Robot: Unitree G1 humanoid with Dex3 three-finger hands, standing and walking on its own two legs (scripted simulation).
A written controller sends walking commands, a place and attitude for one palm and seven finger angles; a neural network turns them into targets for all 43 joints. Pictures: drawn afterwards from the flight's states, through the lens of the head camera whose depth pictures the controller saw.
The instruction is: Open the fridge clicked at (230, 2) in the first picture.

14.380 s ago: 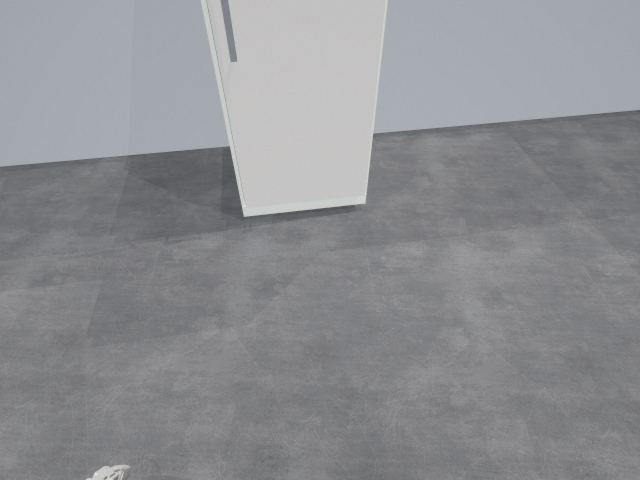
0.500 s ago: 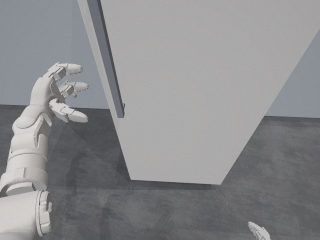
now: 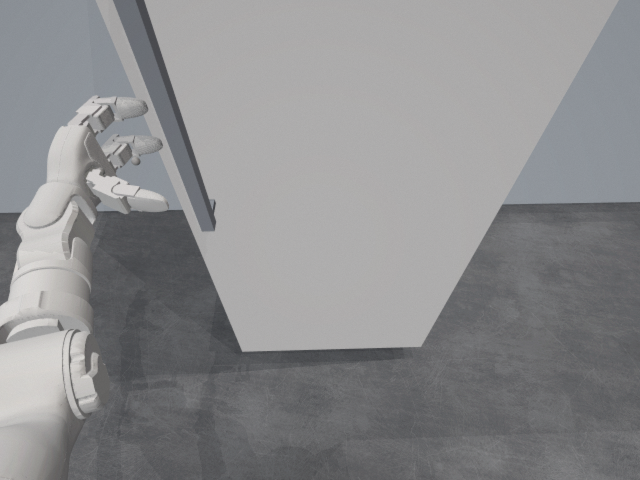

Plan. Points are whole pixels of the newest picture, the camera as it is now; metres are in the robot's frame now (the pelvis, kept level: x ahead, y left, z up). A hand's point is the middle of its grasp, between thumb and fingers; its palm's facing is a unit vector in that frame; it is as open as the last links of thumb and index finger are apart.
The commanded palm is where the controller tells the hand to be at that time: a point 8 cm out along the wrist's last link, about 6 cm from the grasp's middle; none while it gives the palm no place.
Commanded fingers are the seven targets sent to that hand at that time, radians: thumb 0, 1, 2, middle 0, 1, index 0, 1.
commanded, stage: move the hooked fingers beside the handle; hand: left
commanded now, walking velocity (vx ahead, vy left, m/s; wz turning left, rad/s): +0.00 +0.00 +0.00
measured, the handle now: (173, 108) +0.51 +0.17 +0.19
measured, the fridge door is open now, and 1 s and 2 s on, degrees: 0 0 0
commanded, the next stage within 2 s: feel for the door with the fingertips in 0.66 s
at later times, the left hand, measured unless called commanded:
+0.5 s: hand (131, 166) +0.45 +0.22 +0.15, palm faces -0.01 -1.00 +0.00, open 14.0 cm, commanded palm +0.43 +0.27 +0.15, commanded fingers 0.00 -0.50 0.30 -0.30 -1.20 -0.30 -1.20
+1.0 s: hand (146, 170) +0.45 +0.20 +0.15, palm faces -0.02 -1.00 +0.02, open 14.0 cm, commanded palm +0.42 +0.25 +0.15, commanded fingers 0.00 -0.50 0.30 -0.30 -1.20 -0.30 -1.20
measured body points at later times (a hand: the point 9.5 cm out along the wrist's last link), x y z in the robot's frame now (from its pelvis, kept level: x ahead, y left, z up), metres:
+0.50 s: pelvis +0.00 +0.00 +0.00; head +0.05 +0.00 +0.44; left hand +0.45 +0.27 +0.15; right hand +0.06 -0.27 -0.11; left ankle -0.04 +0.09 -0.73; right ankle +0.03 -0.11 -0.73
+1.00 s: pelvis +0.00 +0.01 +0.00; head +0.04 +0.00 +0.45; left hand +0.44 +0.26 +0.15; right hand +0.07 -0.25 -0.11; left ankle -0.04 +0.09 -0.73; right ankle +0.03 -0.11 -0.73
